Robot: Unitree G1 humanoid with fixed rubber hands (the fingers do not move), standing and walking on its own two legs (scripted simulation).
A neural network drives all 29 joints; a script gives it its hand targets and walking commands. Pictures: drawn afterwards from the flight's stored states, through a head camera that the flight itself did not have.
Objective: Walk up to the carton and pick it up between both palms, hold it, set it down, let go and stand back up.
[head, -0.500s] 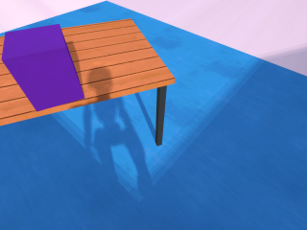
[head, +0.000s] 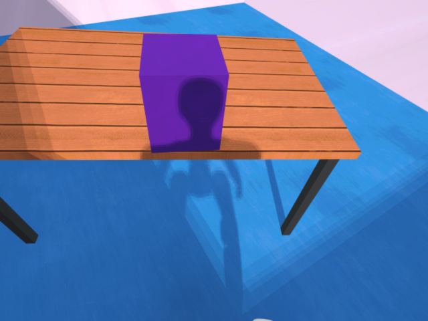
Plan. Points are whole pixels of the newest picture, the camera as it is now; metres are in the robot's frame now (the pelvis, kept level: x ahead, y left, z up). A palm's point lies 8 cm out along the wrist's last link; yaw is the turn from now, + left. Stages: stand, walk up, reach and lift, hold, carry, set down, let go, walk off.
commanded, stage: walk up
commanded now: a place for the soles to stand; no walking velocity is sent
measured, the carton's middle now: (183, 94) +0.69 +0.07 +0.03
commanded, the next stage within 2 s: none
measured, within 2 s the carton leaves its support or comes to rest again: neither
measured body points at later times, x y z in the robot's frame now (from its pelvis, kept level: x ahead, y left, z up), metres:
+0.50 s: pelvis +0.19 -0.01 +0.01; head +0.21 -0.03 +0.46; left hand +0.27 +0.21 -0.10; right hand +0.24 -0.24 -0.14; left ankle +0.11 +0.09 -0.63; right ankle +0.25 -0.09 -0.72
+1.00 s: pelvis +0.26 +0.04 +0.00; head +0.30 +0.07 +0.45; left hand +0.30 +0.28 -0.14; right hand +0.46 -0.12 -0.10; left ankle +0.34 +0.15 -0.72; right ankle +0.23 -0.10 -0.66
